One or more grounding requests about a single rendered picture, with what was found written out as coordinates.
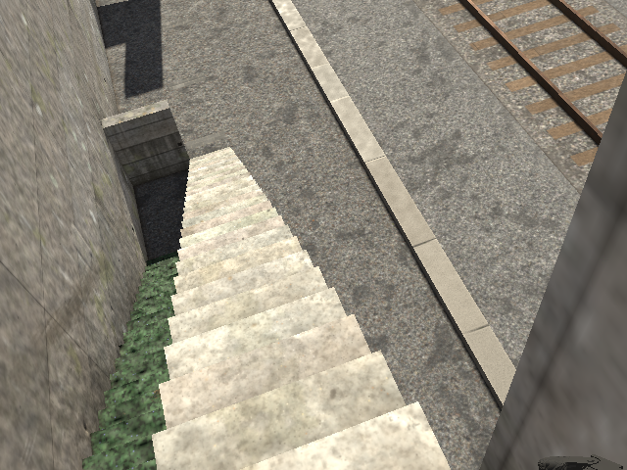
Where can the stairs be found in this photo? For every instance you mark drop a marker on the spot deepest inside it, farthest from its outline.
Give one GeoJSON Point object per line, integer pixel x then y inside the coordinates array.
{"type": "Point", "coordinates": [267, 372]}

